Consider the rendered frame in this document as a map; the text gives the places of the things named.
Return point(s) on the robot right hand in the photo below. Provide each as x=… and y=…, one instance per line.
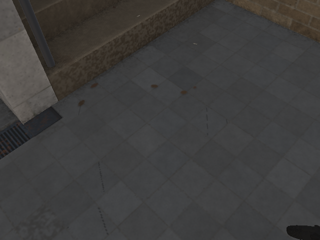
x=304, y=232

